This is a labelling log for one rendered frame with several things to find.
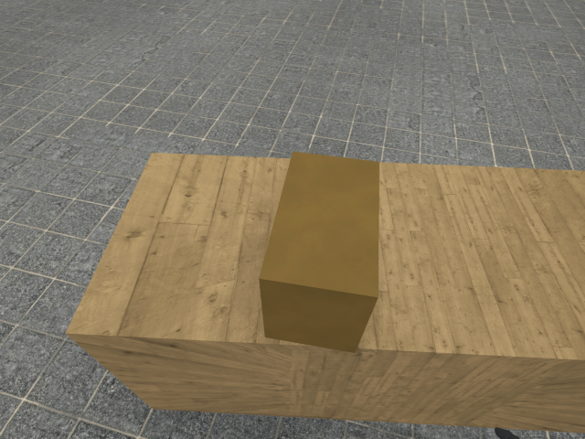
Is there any carton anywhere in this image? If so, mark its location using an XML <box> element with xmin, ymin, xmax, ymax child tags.
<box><xmin>259</xmin><ymin>152</ymin><xmax>379</xmax><ymax>353</ymax></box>

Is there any pedestal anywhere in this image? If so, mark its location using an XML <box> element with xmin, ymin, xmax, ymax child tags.
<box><xmin>65</xmin><ymin>153</ymin><xmax>585</xmax><ymax>434</ymax></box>

